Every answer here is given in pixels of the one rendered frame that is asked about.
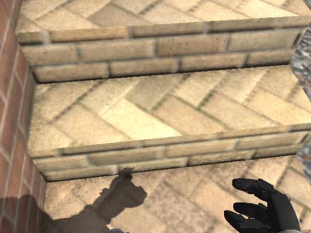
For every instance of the left robot shin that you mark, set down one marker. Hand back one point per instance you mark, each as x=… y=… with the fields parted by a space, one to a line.
x=115 y=229

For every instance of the robot right hand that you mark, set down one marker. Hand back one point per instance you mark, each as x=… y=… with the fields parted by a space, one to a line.
x=279 y=215

